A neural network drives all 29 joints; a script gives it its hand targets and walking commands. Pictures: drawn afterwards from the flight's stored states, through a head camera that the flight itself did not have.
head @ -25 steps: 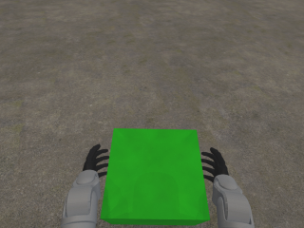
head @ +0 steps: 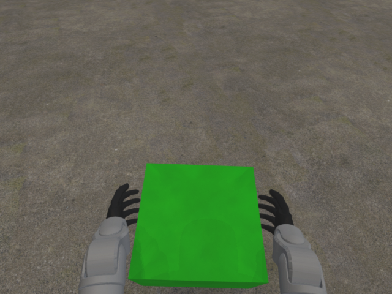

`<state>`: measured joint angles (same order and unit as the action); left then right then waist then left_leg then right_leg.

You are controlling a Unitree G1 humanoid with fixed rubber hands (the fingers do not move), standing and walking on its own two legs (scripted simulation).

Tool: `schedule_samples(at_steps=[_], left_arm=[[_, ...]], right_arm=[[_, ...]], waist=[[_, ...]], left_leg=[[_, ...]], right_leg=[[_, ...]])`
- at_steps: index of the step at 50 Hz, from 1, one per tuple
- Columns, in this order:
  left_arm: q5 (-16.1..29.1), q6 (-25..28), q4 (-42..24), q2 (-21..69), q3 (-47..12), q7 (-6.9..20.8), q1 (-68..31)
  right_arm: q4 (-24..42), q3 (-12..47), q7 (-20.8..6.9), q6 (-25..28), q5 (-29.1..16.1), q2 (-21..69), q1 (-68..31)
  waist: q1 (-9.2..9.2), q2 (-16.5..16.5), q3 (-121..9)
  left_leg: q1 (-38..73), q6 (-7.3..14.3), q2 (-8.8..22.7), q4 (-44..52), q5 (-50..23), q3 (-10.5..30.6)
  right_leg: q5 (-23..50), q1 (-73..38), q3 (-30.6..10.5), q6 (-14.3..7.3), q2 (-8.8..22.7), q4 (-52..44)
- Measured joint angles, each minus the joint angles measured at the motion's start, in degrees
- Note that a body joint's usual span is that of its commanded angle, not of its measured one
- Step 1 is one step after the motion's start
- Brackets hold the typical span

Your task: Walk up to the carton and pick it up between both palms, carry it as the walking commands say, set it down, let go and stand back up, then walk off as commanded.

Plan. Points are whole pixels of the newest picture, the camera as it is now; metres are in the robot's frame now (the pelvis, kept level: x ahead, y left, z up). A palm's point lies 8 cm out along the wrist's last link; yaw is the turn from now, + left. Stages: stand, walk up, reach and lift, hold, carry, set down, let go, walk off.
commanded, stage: carry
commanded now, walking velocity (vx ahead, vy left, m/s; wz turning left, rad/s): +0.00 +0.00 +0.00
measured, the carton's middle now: (197, 226) +0.31 +0.01 -0.07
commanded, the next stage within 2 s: none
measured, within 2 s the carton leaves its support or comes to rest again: neither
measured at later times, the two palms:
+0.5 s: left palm (136, 164) +0.42 +0.17 +0.01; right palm (270, 166) +0.43 -0.16 +0.02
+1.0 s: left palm (151, 123) +0.56 +0.15 +0.02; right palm (268, 127) +0.57 -0.18 +0.03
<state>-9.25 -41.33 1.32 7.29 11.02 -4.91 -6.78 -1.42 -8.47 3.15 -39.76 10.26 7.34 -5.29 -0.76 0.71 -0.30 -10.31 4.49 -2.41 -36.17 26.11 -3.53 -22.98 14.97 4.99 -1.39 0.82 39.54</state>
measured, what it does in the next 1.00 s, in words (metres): walks ahead: left foot, then right foot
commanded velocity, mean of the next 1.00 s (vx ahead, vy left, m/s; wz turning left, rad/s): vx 0.00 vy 0.00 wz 0.00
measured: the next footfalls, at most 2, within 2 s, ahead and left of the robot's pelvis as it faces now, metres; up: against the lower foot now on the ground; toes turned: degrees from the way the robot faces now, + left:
left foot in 0.16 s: +0.05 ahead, +0.09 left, +0.00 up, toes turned +3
right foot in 0.34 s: +0.07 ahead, -0.11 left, +0.00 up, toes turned -5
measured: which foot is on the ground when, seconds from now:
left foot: down 0.00-0.04, up 0.06-0.14, down 0.16-0.36, up 0.38-0.48, down 0.50-0.72, up 0.74-0.84, down 0.86-1.00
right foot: down 0.00-0.18, up 0.20-0.32, down 0.34-0.52, up 0.54-0.68, down 0.70-1.00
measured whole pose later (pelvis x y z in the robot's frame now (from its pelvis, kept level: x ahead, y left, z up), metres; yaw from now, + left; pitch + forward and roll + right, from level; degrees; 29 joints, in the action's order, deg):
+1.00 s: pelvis +0.30 -0.02 +0.00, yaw +0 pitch +3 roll +0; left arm -9.3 -40.2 2.9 7.3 11.2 -6.0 -6.4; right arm -2.7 -8.5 3.1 -40.0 10.3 7.4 -6.1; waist -0.3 0.8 -1.8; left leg -11.5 2.8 -0.1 -35.2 24.4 -3.6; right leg -25.4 13.8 5.1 -1.7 0.9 38.9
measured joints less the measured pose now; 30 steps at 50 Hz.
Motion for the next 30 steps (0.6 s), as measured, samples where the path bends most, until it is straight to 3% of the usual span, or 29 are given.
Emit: schedule_samples(at_steps=[3,5,9,14,18,22,26,30], left_arm=[[0.0,0.16,0.22,-0.01,0.01,-0.07,-0.16],[-0.02,0.28,0.24,0.02,0.02,-0.23,-0.32],[-0.05,0.34,0.41,0.04,0.11,-0.29,-0.25],[-0.05,0.34,0.91,0.02,0.13,-0.04,0.98],[-0.05,0.41,0.96,0.0,0.15,-0.5,0.2],[-0.05,0.78,1.06,0.02,0.16,-1.06,-0.92],[-0.05,0.92,1.12,0.05,0.16,-1.42,-0.71],[-0.05,0.9,1.2,0.03,0.14,-0.98,0.8]], right_arm=[[-0.04,0.0,0.26,-0.26,0.0,-0.01,-0.36],[0.0,-0.01,0.32,-0.34,0.0,-0.03,-0.64],[-0.19,-0.15,0.43,-0.79,-0.01,0.02,-1.24],[-1.16,0.02,-0.02,-0.33,-0.01,0.02,0.06],[-1.19,0.08,0.16,-0.07,0.0,0.0,-0.34],[-1.17,-0.16,0.41,0.13,0.01,-0.02,-1.44],[-1.19,-0.17,0.61,-0.31,-0.01,0.08,-1.92],[-1.31,0.09,-0.13,-0.33,-0.02,0.06,-0.49]], waist=[[-0.04,-0.19,-1.81],[0.02,0.53,-2.5],[0.18,1.36,-2.83],[0.23,-0.09,-0.99],[0.18,-0.2,-1.1],[0.2,0.72,-2.36],[0.34,1.65,-2.14],[0.29,0.88,0.06]], left_leg=[[-4.84,0.0,0.04,-8.92,-0.72,-0.04],[-8.31,0.0,-0.16,-12.89,2.86,0.06],[-8.69,-0.39,0.37,-2.3,-4.58,0.07],[-2.0,-0.65,1.08,-0.19,-0.61,0.07],[-1.76,-0.65,0.89,-2.43,-1.09,-0.01],[-9.34,-0.65,0.29,-12.84,3.85,0.01],[-9.47,-0.87,0.11,-3.17,-5.24,0.09],[-2.66,-0.95,0.86,-1.12,-1.0,0.1]], right_leg=[[-2.11,-0.63,0.2,-0.43,0.12,-1.63],[-4.73,-1.33,0.29,-0.49,0.57,-1.64],[-6.69,-2.36,0.38,-0.26,0.62,0.5],[-10.22,-1.62,0.23,0.14,0.12,7.93],[2.34,-1.75,0.2,-0.08,0.35,-2.44],[-4.96,-2.43,0.57,-0.37,0.86,-2.48],[-7.01,-3.11,0.77,-0.32,0.93,1.46],[-11.01,-0.91,-0.23,0.25,0.12,13.14]])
